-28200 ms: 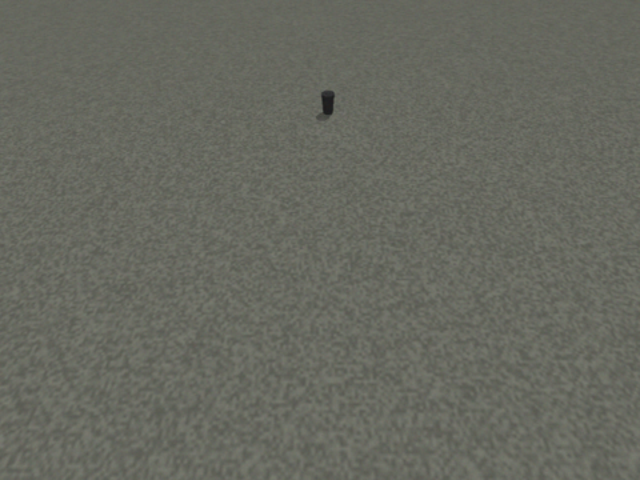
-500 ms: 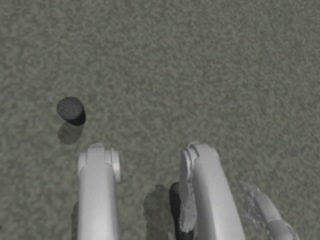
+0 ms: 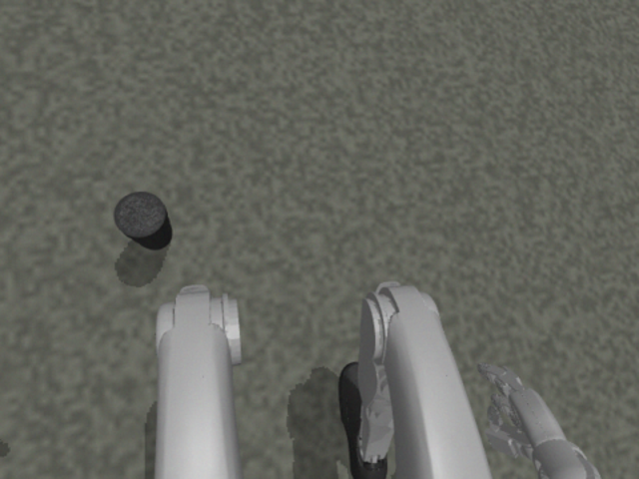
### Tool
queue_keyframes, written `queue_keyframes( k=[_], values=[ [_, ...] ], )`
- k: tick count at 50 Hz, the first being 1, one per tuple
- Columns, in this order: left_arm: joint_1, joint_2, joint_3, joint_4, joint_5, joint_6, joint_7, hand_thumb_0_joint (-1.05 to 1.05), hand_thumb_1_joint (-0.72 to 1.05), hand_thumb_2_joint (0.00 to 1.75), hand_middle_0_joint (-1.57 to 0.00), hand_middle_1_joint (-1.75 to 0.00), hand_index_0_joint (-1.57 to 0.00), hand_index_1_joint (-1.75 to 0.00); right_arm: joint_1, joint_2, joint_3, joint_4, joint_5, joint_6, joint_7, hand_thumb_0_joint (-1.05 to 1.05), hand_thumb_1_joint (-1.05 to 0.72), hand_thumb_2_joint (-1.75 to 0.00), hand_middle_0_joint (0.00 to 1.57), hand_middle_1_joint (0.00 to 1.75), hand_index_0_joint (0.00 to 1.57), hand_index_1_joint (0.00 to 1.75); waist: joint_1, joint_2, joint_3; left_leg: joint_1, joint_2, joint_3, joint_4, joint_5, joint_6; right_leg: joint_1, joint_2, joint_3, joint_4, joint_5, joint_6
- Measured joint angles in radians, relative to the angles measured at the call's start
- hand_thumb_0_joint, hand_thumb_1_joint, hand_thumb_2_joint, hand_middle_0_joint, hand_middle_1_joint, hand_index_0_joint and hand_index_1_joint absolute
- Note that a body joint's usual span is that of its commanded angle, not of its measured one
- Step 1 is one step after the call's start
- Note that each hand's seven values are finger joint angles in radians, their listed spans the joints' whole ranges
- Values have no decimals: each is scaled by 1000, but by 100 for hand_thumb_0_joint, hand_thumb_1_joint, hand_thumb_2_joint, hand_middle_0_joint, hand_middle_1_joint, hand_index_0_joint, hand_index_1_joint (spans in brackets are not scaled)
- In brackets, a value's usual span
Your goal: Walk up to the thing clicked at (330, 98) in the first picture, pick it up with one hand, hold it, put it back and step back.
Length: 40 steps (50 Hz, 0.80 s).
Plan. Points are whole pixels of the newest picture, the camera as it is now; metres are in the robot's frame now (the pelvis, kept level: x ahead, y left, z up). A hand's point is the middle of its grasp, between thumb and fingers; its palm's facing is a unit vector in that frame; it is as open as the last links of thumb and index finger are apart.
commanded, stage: go down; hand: left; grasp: from the side
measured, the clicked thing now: (148, 225) +0.46 +0.27 -0.30
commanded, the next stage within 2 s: approach in 0.72 s
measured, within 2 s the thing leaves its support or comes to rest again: neither
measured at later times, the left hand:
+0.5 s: hand out of the picture +0.37 +0.44 +0.02, palm faces +0.24 -0.96 -0.11, open 17.3 cm
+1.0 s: hand out of the picture +0.36 +0.43 +0.00, palm faces +0.24 -0.96 -0.10, open 17.4 cm
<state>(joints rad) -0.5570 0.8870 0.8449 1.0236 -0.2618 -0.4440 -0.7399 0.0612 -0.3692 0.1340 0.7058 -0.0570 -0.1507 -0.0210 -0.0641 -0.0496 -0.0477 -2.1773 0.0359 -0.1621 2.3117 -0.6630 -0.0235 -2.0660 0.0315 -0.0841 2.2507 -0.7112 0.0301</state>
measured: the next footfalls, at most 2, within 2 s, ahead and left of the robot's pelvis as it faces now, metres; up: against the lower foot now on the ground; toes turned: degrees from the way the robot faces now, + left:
none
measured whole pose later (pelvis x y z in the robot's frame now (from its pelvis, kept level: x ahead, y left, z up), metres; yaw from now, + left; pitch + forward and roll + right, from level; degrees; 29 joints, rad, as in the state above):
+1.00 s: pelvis +0.00 +0.00 +0.00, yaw +0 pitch +30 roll -8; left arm -0.55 0.88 0.82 1.05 -0.26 -0.48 -0.72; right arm 0.04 -0.37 0.14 0.69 -0.06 -0.15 -0.01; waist -0.07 -0.05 -0.04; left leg -2.19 0.04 -0.16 2.32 -0.66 -0.02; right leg -2.07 0.03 -0.08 2.26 -0.71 0.03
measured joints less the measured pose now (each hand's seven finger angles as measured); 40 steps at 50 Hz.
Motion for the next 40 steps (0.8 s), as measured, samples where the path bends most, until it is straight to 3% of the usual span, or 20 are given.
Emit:
queue_keyframes(
  k=[40],
  values=[
    [6,-8,-10,-25,16,-1,22,-1,-53,12,-4,-19,-7,-15,-6,3,-3,-15,0,6,4,1,-88,-89,21,30,20,30,-5,2,-3,-2,-2,0,1,-3,1,-1,-1,0,0,-4,1]
  ],
)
